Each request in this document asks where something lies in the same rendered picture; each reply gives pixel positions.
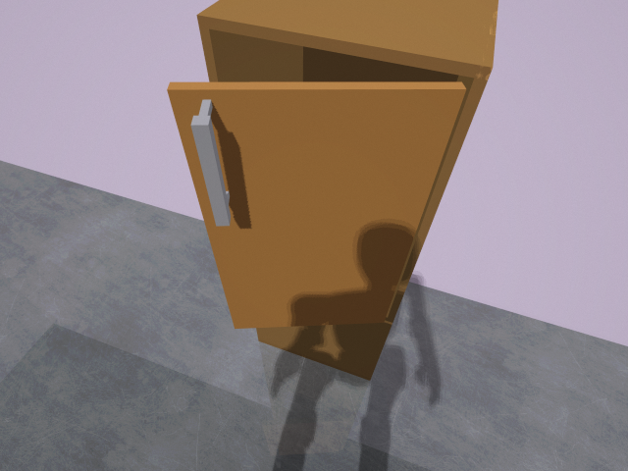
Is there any handle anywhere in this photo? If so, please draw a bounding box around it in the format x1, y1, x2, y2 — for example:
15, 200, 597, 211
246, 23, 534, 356
191, 100, 231, 227

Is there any cupboard door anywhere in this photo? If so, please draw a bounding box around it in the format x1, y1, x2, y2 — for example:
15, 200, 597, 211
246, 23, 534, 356
167, 81, 466, 329

